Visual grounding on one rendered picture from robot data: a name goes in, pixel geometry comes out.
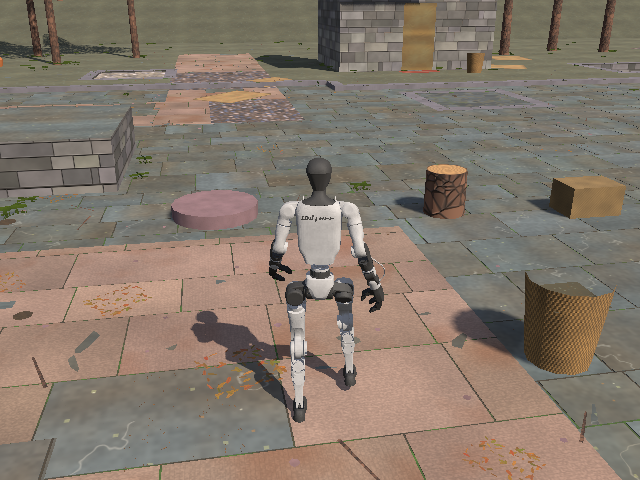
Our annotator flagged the right robot shin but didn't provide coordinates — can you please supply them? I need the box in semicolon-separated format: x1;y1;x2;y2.
340;313;355;374

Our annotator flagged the robot right upper arm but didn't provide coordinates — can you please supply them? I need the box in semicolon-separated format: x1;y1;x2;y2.
340;201;367;258

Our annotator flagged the robot left hand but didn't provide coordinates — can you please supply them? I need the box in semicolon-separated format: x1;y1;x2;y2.
269;264;292;281

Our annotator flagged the robot left upper arm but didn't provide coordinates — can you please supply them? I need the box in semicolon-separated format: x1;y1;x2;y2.
272;201;299;254

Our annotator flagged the robot right hand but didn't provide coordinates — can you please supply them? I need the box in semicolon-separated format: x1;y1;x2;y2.
361;285;384;313

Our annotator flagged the right robot forearm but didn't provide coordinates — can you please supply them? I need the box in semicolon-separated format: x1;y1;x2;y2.
358;243;381;290

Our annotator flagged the robot head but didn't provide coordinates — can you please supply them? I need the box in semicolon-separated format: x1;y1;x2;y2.
302;158;336;206

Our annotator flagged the left robot forearm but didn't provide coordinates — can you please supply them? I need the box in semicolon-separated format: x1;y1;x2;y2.
269;239;284;270

